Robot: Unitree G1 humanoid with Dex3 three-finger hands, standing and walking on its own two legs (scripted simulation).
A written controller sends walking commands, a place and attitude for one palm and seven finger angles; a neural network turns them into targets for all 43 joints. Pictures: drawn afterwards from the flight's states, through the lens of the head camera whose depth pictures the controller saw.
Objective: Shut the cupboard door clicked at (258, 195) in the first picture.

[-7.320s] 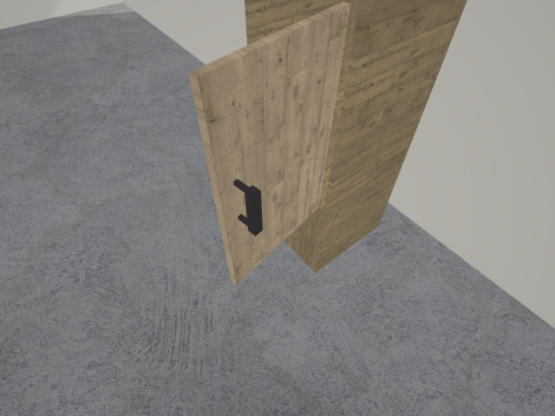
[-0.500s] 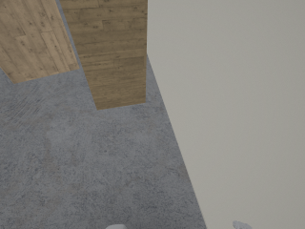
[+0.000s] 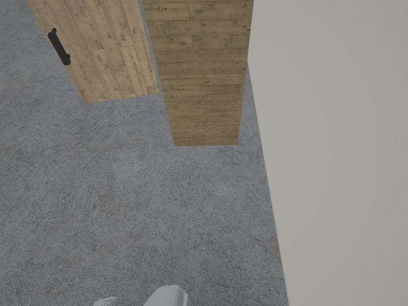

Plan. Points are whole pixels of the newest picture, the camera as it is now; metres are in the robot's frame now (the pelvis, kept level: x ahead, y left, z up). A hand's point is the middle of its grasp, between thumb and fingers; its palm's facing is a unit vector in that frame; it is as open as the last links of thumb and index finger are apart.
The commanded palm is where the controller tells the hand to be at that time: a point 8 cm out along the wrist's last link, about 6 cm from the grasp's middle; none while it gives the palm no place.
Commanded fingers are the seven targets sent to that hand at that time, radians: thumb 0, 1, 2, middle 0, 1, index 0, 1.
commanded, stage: turn to face it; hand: left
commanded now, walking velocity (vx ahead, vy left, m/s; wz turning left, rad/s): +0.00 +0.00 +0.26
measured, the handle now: (60, 46) +0.97 +0.60 -0.04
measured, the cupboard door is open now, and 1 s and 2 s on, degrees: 100 100 100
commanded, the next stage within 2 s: take the last steps up to it in 0.08 s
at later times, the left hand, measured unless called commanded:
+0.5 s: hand out of the picture +0.06 +0.22 -0.16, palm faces +0.20 -0.95 -0.25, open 7.4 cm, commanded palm none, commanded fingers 0.00 0.90 0.90 -0.20 -0.30 -0.20 -0.30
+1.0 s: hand out of the picture +0.05 +0.26 -0.19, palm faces +0.34 -0.92 -0.18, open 7.4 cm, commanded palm none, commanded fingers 0.00 0.90 0.90 -0.20 -0.30 -0.20 -0.30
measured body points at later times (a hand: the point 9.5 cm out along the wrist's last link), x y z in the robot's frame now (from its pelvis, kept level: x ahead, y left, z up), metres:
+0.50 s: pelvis +0.03 +0.00 -0.01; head +0.06 -0.01 +0.44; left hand +0.05 +0.27 -0.14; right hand +0.11 -0.23 -0.17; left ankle -0.01 +0.12 -0.73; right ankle +0.04 -0.11 -0.74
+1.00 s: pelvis +0.17 +0.11 -0.02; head +0.21 +0.13 +0.43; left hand +0.03 +0.31 -0.17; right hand +0.33 -0.09 -0.16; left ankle +0.19 +0.23 -0.74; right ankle +0.08 -0.06 -0.66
